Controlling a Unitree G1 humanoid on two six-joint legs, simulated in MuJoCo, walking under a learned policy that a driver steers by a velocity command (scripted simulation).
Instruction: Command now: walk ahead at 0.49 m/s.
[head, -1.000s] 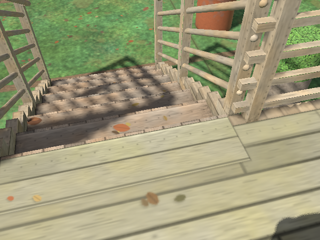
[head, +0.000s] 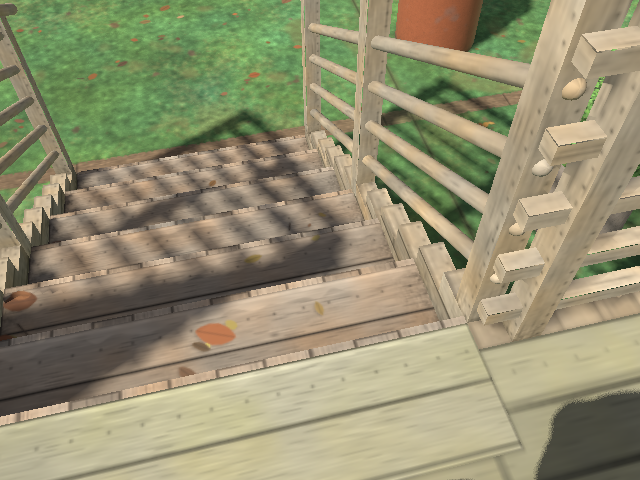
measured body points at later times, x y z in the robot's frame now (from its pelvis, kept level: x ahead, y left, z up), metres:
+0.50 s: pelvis +0.26 -0.03 +0.01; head +0.30 -0.04 +0.46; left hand +0.46 +0.18 -0.09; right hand +0.16 -0.25 -0.13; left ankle +0.11 +0.05 -0.71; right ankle +0.38 -0.11 -0.72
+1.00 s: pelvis +0.45 +0.01 +0.02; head +0.48 +0.03 +0.47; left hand +0.31 +0.22 -0.12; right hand +0.73 -0.12 -0.07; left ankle +0.55 +0.14 -0.69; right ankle +0.38 -0.11 -0.71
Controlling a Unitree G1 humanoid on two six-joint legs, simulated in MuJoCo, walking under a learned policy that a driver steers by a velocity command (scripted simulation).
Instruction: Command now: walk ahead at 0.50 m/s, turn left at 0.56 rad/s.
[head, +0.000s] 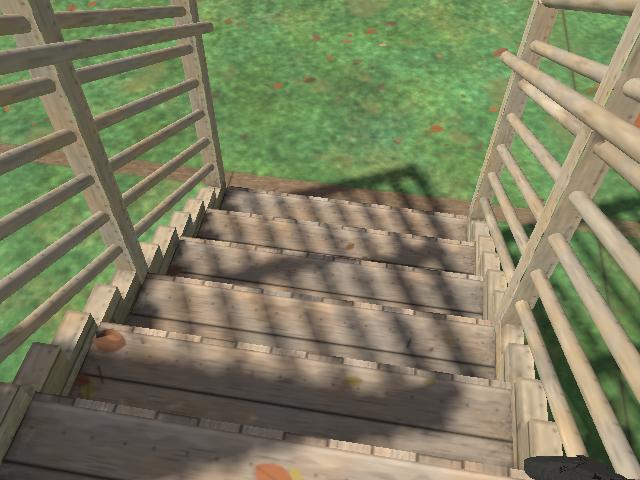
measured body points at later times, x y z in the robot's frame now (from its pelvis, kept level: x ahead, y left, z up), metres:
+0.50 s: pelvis +0.21 +0.07 +0.00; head +0.20 +0.10 +0.44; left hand +0.28 +0.37 -0.13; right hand +0.24 -0.22 -0.11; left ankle +0.12 +0.07 -0.73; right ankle +0.42 -0.07 -0.68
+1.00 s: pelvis +0.48 +0.12 -0.18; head +0.48 +0.13 +0.27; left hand +0.32 +0.32 -0.32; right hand +0.71 -0.03 -0.29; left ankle +0.55 +0.29 -0.82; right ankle +0.46 +0.04 -0.90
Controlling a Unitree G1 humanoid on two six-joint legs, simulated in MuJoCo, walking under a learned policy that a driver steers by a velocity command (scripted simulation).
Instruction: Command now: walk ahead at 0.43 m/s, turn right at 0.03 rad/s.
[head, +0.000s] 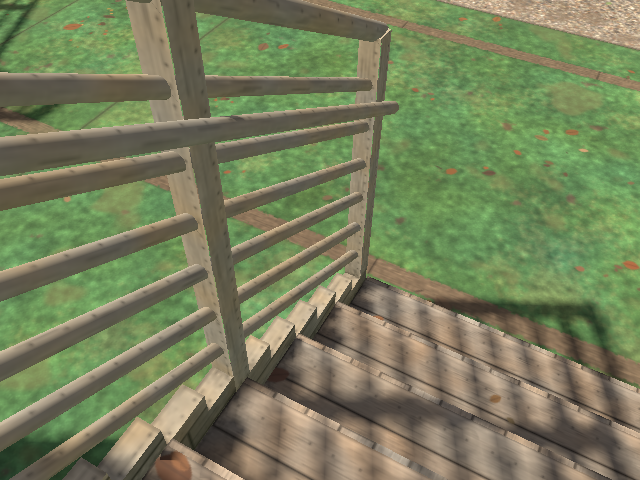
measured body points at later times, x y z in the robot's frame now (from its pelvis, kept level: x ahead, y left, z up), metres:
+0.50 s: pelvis +0.23 +0.09 -0.17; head +0.26 +0.11 +0.28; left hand +0.28 +0.35 -0.32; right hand +0.31 -0.16 -0.28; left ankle +0.35 +0.15 -0.89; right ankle +0.12 -0.02 -0.66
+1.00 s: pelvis +0.14 +0.06 -0.17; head +0.10 +0.06 +0.28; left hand +0.46 +0.12 -0.19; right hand +0.05 -0.23 -0.28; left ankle +0.34 +0.14 -0.88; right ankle +0.02 +0.01 -0.72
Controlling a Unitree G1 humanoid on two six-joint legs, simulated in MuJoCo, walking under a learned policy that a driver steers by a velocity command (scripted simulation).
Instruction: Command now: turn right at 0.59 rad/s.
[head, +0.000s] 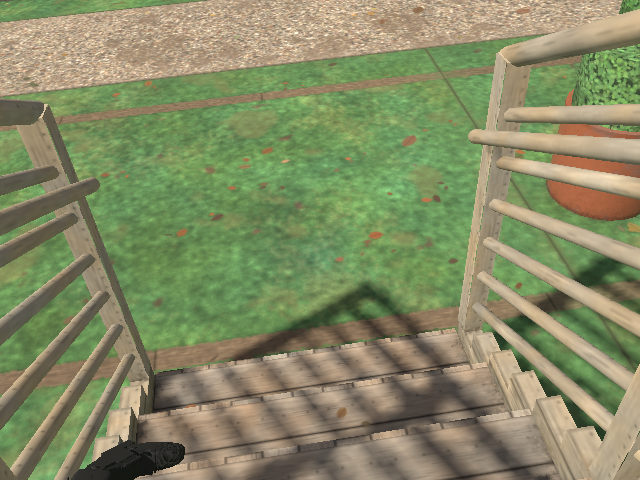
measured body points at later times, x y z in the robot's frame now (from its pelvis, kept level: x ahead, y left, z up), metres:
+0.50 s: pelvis -0.02 -0.01 +0.13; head -0.02 -0.04 +0.58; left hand +0.12 +0.25 +0.03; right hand +0.07 -0.31 +0.01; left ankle +0.02 +0.16 -0.53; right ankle -0.07 -0.11 -0.56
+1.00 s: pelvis +0.04 +0.06 +0.02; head +0.06 +0.07 +0.47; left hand +0.16 +0.29 -0.13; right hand +0.00 -0.18 -0.12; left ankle +0.09 +0.17 -0.73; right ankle +0.03 -0.05 -0.47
